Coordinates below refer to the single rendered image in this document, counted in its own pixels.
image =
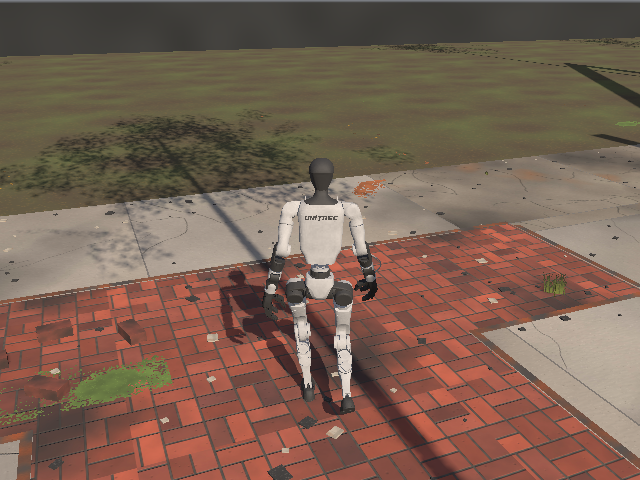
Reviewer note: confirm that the robot right upper arm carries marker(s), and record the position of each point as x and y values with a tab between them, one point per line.
352	211

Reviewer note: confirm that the left robot forearm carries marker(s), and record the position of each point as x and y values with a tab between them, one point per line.
275	271

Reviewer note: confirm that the robot left upper arm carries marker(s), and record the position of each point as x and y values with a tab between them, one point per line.
289	211

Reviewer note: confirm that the left robot hand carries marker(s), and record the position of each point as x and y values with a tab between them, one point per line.
268	307

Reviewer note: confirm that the right robot forearm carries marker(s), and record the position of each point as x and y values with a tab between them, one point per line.
366	265

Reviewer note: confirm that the robot torso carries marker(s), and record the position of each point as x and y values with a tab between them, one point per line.
320	237

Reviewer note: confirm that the right robot hand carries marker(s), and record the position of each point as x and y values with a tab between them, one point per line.
367	285

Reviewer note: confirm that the robot left shin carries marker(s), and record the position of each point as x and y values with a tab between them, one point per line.
304	357

